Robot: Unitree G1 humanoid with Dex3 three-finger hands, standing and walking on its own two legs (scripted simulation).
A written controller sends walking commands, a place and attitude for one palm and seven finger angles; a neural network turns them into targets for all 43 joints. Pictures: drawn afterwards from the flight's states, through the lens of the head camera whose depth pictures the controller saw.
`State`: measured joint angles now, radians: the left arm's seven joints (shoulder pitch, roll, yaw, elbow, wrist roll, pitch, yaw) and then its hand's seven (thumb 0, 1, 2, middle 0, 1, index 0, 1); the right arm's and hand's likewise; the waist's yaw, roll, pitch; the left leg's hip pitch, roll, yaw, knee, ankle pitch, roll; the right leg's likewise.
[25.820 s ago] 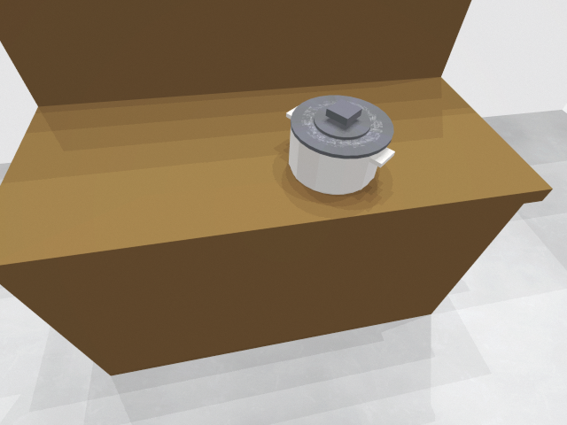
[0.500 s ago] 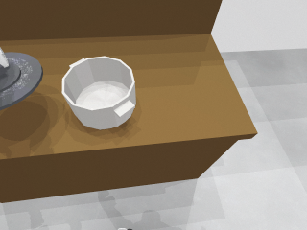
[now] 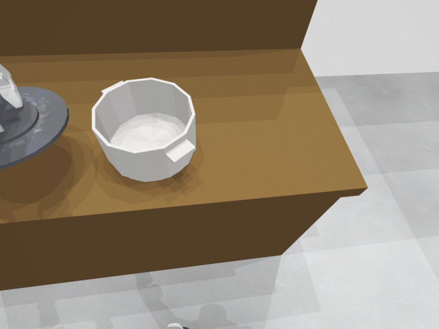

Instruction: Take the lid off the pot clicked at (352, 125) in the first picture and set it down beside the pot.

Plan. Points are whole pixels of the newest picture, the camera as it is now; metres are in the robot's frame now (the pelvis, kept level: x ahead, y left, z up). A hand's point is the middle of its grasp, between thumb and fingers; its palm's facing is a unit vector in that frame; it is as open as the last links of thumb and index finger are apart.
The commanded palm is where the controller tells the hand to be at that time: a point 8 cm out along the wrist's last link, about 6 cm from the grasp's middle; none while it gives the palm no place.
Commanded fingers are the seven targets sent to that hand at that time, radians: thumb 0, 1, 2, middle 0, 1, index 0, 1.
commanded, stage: lower the lid onto the table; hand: left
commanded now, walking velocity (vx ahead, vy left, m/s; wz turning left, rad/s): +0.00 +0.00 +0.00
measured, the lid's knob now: out of the picture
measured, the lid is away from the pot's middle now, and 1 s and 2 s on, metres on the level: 0.24 0.24 0.25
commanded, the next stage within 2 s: open the fingers wide in 1.86 s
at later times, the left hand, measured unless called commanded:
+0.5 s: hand out of the picture +0.44 +0.36 +0.11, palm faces -0.46 -0.18 -0.87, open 8.3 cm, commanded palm +0.48 +0.37 +0.18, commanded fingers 0.00 0.54 1.00 -0.78 -1.03 -0.77 -1.03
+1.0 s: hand (4, 141) +0.43 +0.36 +0.07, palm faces -0.51 -0.15 -0.85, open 8.3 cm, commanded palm +0.51 +0.37 +0.14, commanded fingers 0.00 0.54 1.00 -0.78 -1.03 -0.77 -1.03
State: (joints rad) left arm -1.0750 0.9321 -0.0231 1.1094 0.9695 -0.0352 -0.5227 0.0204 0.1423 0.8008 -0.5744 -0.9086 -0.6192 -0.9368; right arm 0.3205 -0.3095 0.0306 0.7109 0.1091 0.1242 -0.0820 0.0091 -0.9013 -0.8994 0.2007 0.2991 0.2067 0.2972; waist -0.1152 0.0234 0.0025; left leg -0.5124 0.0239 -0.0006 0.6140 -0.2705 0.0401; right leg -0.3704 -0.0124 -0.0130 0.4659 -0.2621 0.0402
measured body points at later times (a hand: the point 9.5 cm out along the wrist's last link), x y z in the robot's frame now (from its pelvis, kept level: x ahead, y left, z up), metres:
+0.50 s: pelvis -0.01 +0.01 -0.01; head +0.07 +0.02 +0.44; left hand +0.46 +0.37 +0.16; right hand +0.00 -0.28 -0.12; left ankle +0.02 +0.09 -0.73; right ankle -0.03 -0.16 -0.73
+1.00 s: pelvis -0.01 +0.02 -0.01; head +0.07 +0.04 +0.43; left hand +0.45 +0.36 +0.12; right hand +0.00 -0.27 -0.12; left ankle +0.02 +0.09 -0.73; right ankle -0.03 -0.16 -0.73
